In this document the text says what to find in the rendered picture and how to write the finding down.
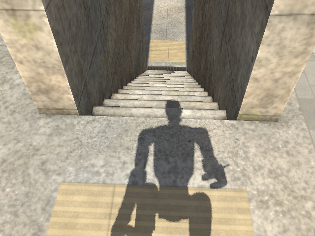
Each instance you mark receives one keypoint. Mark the stairs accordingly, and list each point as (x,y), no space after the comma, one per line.
(161,94)

